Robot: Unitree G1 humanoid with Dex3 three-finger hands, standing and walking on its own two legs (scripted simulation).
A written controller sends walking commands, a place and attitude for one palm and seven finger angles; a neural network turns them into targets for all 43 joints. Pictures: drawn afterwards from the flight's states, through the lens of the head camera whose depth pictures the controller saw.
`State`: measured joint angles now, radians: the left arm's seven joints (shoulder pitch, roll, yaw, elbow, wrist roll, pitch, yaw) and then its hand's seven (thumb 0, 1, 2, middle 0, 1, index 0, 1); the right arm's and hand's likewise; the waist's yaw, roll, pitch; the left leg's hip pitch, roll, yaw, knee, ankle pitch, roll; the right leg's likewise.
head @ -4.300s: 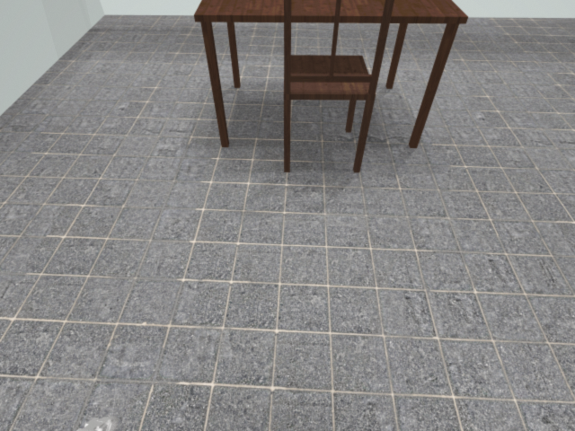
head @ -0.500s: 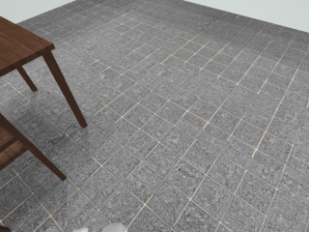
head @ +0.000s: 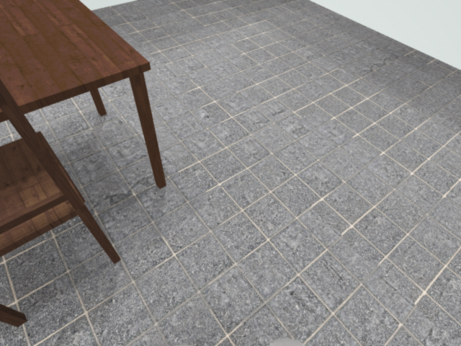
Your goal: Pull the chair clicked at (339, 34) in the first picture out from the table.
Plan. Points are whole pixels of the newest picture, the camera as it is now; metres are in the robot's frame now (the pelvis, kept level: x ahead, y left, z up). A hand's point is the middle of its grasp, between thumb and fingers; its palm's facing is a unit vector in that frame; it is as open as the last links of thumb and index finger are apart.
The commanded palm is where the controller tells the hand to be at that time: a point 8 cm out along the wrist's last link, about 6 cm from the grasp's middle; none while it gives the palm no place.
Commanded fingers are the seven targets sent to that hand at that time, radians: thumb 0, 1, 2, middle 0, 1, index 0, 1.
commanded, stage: turn to face it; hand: left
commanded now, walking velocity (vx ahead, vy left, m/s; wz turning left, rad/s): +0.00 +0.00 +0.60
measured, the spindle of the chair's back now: out of the picture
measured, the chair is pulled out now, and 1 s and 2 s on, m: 0.00 0.00 0.00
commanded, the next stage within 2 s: take the last steps up to it in 1.14 s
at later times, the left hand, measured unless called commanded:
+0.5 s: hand out of the picture +0.04 +0.15 -0.14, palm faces +0.31 -0.91 -0.27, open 7.4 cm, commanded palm none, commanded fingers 0.00 0.90 0.90 -0.20 -0.30 -0.20 -0.30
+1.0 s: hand out of the picture -0.08 +0.19 -0.16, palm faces +0.58 -0.76 -0.28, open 7.4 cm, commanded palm none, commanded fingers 0.00 0.90 0.90 -0.20 -0.30 -0.20 -0.30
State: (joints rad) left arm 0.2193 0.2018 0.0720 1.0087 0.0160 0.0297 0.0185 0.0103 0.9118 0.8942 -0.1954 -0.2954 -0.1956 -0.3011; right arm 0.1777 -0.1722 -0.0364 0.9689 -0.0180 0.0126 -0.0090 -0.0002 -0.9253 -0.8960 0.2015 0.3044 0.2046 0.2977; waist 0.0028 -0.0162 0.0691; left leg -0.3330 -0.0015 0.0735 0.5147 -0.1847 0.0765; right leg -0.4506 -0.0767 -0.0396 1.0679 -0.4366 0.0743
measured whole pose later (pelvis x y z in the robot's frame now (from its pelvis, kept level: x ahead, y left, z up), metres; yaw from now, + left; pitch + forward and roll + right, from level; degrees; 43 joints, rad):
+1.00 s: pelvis -0.02 -0.04 +0.00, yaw +35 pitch -1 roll -1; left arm 0.19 0.26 0.06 0.90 0.01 0.05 0.01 0.01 0.91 0.89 -0.19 -0.30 -0.19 -0.30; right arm 0.15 -0.23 -0.04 0.90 -0.02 0.05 0.01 0.01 -0.91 -0.90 0.20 0.30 0.21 0.30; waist -0.01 0.01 0.08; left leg -0.26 -0.02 -0.03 0.51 -0.23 0.03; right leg -0.40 -0.06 -0.04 0.84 -0.44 0.08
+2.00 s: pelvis +0.05 +0.05 -0.01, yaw +45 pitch -1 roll +0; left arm 0.12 0.16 0.04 1.00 0.02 -0.03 -0.02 0.01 0.91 0.89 -0.19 -0.30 -0.19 -0.30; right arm 0.50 -0.11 -0.02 1.18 -0.02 -0.05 -0.03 0.01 -0.91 -0.90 0.20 0.30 0.20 0.30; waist -0.06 0.01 0.07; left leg 0.08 0.01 0.08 0.43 -0.48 0.01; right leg -0.41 -0.05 -0.13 0.60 -0.21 -0.04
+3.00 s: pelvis +0.19 +0.16 +0.00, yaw +44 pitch -1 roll +2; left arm 0.19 0.16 0.03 1.02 0.02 0.01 0.03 0.01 0.91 0.89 -0.20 -0.30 -0.20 -0.30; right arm 0.17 -0.21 -0.06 1.06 -0.01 0.07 -0.02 0.01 -0.92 -0.90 0.20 0.30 0.20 0.30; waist 0.00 0.05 0.08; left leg -0.35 0.00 0.02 0.92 -0.47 -0.03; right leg -0.26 -0.02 -0.08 0.52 -0.25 -0.05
